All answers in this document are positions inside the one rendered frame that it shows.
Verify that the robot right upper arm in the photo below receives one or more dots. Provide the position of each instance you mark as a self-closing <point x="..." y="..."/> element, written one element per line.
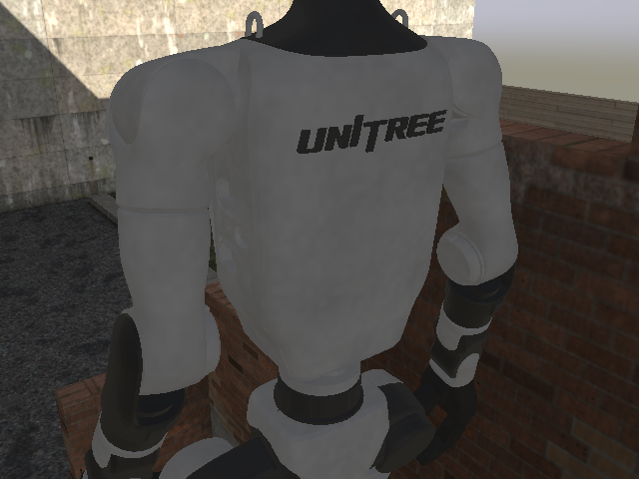
<point x="483" y="245"/>

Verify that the robot left upper arm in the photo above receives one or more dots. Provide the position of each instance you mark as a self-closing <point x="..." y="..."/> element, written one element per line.
<point x="164" y="119"/>

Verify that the right robot forearm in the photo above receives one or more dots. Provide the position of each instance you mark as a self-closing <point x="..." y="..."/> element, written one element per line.
<point x="461" y="326"/>

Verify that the left robot forearm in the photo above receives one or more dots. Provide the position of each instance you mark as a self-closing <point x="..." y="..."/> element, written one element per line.
<point x="131" y="427"/>

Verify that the right robot hand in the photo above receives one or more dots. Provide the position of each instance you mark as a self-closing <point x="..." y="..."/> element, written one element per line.
<point x="458" y="402"/>

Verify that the robot left thigh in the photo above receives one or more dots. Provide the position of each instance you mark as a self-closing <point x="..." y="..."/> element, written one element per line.
<point x="216" y="458"/>

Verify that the humanoid robot head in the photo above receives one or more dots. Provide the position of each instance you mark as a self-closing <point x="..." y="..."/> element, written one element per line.
<point x="339" y="28"/>

